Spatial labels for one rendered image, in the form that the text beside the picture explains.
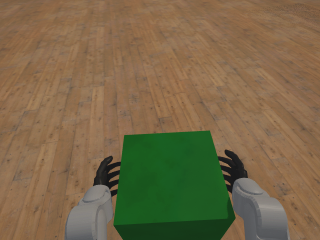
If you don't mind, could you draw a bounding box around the left robot forearm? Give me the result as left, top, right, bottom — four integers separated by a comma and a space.
64, 184, 114, 240

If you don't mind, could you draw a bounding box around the robot right hand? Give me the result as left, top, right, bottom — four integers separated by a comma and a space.
217, 149, 248, 194

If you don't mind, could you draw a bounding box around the robot left hand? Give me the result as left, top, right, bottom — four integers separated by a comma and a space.
93, 156, 121, 197

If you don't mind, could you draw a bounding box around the right robot forearm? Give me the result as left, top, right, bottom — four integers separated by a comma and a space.
232, 178, 291, 240

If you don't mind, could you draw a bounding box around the carton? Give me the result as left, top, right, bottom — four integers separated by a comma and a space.
113, 130, 236, 240

